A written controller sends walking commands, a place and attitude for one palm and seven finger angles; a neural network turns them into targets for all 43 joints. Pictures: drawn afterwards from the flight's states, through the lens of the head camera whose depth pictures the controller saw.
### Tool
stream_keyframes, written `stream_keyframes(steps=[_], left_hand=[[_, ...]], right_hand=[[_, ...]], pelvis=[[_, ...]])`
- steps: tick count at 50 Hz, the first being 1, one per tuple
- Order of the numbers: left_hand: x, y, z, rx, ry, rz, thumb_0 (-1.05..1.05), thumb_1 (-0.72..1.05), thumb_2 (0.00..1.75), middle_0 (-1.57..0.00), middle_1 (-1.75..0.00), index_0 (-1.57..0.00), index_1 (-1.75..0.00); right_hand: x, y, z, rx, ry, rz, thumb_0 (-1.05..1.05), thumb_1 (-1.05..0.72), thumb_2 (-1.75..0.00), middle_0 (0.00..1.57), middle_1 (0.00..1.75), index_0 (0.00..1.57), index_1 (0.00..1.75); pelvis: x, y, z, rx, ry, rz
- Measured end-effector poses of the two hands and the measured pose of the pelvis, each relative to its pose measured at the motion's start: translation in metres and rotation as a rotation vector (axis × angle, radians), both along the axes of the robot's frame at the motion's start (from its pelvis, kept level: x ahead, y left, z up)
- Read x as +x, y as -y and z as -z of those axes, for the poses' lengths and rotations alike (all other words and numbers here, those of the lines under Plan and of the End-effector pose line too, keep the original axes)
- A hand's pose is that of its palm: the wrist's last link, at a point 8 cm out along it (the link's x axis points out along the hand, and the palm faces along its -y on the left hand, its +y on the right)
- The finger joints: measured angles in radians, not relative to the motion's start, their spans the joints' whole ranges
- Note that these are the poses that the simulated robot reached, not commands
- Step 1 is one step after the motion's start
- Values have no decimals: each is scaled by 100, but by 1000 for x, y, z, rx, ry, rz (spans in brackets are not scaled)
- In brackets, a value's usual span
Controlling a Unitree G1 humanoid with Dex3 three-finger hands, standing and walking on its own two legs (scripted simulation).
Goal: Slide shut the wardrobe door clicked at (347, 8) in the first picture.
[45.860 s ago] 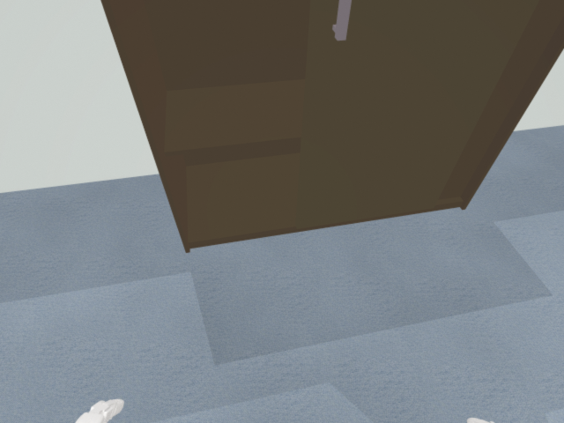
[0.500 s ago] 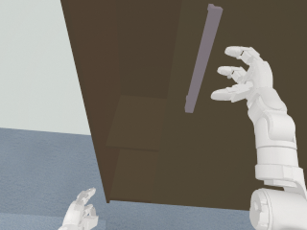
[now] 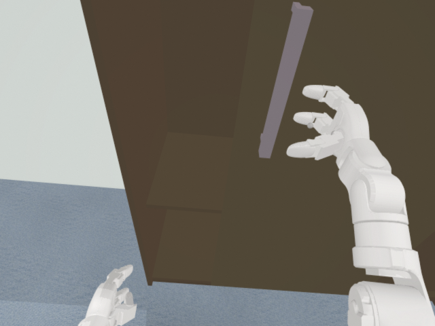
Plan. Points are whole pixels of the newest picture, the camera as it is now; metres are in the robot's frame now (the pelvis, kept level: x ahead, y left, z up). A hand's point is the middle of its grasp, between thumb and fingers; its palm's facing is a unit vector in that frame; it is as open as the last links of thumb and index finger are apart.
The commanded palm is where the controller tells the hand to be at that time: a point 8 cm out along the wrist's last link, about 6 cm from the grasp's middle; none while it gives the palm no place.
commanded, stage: move the hooked fingers beside the handle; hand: right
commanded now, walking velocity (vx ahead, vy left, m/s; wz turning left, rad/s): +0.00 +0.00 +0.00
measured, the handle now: (278, 90) +0.47 -0.08 +0.25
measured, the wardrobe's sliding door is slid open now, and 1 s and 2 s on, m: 0.26 0.26 0.26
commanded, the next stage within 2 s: none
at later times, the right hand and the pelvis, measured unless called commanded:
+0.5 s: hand (312, 122) +0.39 -0.13 +0.24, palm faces +0.03 +1.00 +0.01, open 14.0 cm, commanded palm +0.37 -0.19 +0.25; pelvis +0.00 +0.01 +0.00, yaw +0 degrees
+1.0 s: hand (332, 106) +0.40 -0.16 +0.26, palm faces +0.06 +1.00 +0.00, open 14.0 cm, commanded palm +0.38 -0.20 +0.24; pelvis +0.01 +0.00 +0.00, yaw +0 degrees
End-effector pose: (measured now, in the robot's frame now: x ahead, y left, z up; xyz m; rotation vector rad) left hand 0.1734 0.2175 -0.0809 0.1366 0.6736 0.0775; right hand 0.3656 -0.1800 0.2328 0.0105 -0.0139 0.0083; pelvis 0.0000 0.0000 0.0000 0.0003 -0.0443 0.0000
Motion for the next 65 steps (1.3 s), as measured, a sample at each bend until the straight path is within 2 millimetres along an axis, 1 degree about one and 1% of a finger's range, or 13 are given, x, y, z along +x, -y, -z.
stream_keyframes(steps=[3,8,12,22,31,33,37,41,49,53,58,61,65], left_hand=[[1,2,-2,-1,13,3,2,90,90,-20,-30,-20,-30],[1,1,-4,8,13,6,2,90,90,-20,-30,-20,-30],[-2,-3,-2,8,-3,0,2,90,90,-20,-30,-20,-30],[-8,-13,2,18,-21,-16,2,90,90,-20,-30,-20,-30],[-7,-13,-1,25,-9,-25,2,90,90,-20,-30,-20,-30],[-8,-13,2,24,-22,-23,2,90,90,-20,-30,-20,-30],[-12,-14,6,24,-47,-25,2,90,90,-20,-30,-20,-30],[-14,-14,6,26,-47,-36,2,90,90,-20,-30,-20,-30],[-6,-9,0,30,-24,-35,2,90,90,-20,-30,-20,-30],[-1,-7,1,25,-31,-28,2,90,90,-20,-30,-20,-30],[5,-2,2,23,-24,-12,2,90,90,-20,-30,-20,-30],[9,3,-2,23,-4,-1,2,90,90,-20,-30,-20,-30],[15,9,-6,15,18,13,2,90,90,-20,-30,-20,-30]], right_hand=[[-4,-5,2,8,39,9,-2,50,-30,30,120,30,120],[-1,7,-23,-12,132,68,-2,51,-30,31,120,30,120],[5,19,-36,-38,110,86,-2,51,-30,30,120,30,120],[-1,-2,7,14,24,-1,-2,50,-30,30,120,30,120],[12,20,-32,-33,107,84,-2,51,-30,30,120,30,120],[18,23,-29,-30,60,69,-2,51,-30,30,120,30,120],[22,19,-5,-4,-29,28,-1,50,-30,30,120,30,120],[18,14,10,20,4,18,-1,50,-30,30,120,30,120],[14,29,-26,-8,145,63,-2,51,-30,30,120,30,120],[19,37,-16,-20,30,59,-1,51,-30,30,120,30,120],[11,24,9,3,-3,10,-1,50,-30,30,120,30,120],[3,15,3,14,84,-2,-2,50,-30,30,120,30,120],[-1,14,-23,-4,173,25,-2,51,-30,30,120,30,120]], pelvis=[[0,-1,0,-2,4,-7],[0,-6,0,-1,10,-8],[1,-7,0,2,7,0],[0,-7,0,0,1,-2],[1,-9,0,3,0,-1],[1,-8,0,4,-8,4],[3,-6,0,3,-21,7],[5,-4,0,3,-20,-7],[11,-2,0,6,-8,-11],[11,0,0,8,-15,0],[10,4,0,6,-18,0],[11,5,0,5,-11,-5],[12,4,1,6,0,-6]])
